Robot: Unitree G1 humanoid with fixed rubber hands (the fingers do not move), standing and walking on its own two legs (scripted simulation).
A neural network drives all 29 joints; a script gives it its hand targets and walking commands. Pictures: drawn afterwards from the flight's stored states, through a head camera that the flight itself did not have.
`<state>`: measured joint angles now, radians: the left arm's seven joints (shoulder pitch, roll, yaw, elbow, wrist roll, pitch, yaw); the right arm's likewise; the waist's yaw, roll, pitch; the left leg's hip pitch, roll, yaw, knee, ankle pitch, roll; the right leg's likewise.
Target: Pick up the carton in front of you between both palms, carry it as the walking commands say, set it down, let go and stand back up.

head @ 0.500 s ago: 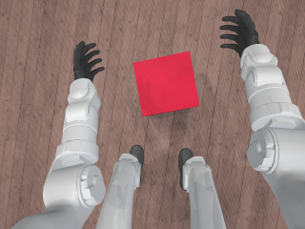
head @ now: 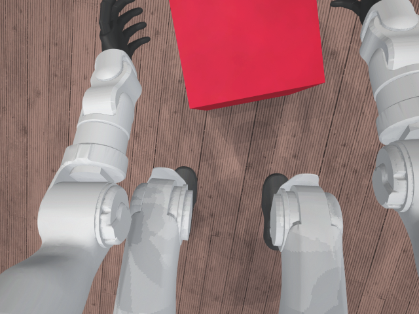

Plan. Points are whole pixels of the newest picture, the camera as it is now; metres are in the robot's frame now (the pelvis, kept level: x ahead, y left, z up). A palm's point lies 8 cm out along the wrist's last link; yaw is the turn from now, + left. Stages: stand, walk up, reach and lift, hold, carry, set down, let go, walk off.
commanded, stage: reach and lift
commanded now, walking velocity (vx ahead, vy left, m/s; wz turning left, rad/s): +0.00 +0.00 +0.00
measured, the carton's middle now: (242, 49) +0.53 -0.04 -0.29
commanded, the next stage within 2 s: none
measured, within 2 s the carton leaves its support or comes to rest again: leaves its support in 0.96 s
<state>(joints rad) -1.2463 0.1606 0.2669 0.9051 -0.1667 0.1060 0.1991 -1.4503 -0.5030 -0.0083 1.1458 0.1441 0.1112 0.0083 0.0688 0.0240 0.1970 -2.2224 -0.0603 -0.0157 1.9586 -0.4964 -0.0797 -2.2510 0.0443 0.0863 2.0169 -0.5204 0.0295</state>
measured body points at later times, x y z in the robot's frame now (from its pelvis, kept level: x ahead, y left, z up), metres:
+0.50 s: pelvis +0.01 +0.00 -0.05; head +0.38 -0.04 +0.20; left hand +0.55 +0.15 -0.23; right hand +0.57 -0.21 -0.23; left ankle +0.13 +0.13 -0.38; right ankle +0.11 -0.12 -0.38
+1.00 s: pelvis +0.01 +0.00 -0.05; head +0.37 -0.05 +0.21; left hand +0.56 +0.13 -0.21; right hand +0.57 -0.18 -0.23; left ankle +0.13 +0.13 -0.38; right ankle +0.11 -0.13 -0.38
